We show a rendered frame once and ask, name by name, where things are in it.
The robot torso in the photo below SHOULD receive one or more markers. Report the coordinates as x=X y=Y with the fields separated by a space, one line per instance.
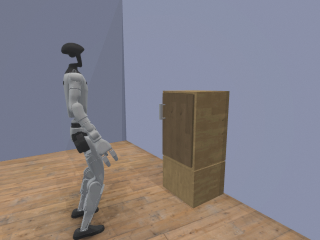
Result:
x=76 y=128

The robot right upper arm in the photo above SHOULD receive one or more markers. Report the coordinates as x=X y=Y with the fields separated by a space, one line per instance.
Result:
x=75 y=82

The handle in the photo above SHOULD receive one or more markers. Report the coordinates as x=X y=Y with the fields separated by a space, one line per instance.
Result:
x=161 y=111

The cupboard door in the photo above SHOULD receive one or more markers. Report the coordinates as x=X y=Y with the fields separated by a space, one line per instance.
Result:
x=178 y=127

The robot right forearm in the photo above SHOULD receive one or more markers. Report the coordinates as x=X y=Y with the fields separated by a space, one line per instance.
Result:
x=82 y=118

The left robot shin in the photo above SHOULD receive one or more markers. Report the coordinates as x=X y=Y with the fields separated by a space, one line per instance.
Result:
x=83 y=191

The robot right hand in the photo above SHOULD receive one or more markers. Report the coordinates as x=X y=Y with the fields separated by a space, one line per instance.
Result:
x=102 y=147

